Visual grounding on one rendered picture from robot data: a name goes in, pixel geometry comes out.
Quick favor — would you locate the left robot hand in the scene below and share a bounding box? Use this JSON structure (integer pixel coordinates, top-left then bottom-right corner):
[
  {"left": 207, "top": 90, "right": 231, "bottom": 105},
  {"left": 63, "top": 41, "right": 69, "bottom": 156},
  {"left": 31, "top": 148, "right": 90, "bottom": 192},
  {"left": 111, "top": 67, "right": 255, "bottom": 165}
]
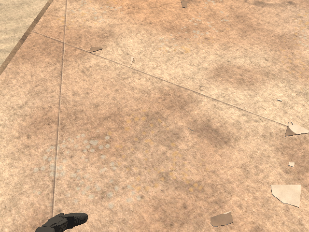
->
[{"left": 35, "top": 213, "right": 88, "bottom": 232}]

